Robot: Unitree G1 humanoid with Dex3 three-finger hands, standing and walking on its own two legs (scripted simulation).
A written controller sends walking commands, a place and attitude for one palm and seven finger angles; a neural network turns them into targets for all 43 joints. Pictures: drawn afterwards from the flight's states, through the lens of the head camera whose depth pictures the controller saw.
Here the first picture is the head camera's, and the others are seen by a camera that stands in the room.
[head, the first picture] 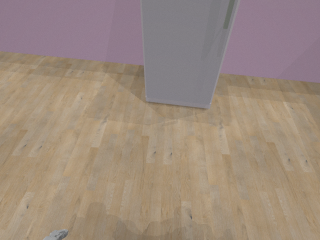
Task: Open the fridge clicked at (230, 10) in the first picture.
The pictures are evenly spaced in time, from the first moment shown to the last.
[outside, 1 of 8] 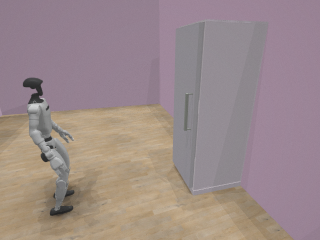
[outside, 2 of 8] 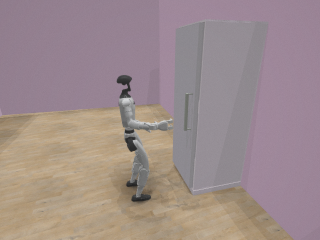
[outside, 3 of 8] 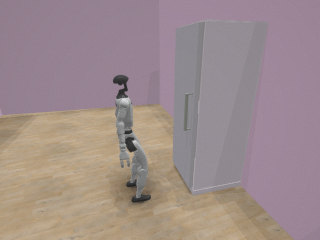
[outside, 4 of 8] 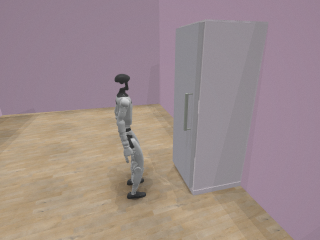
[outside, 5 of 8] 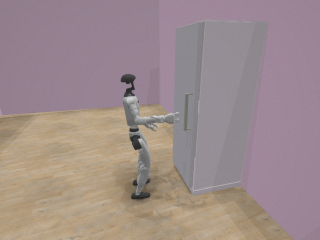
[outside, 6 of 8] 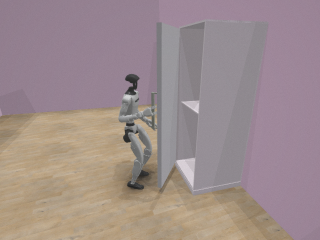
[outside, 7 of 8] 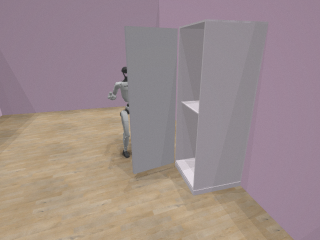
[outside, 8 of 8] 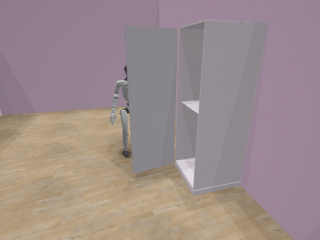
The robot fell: no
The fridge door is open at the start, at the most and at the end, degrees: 0 81 78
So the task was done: yes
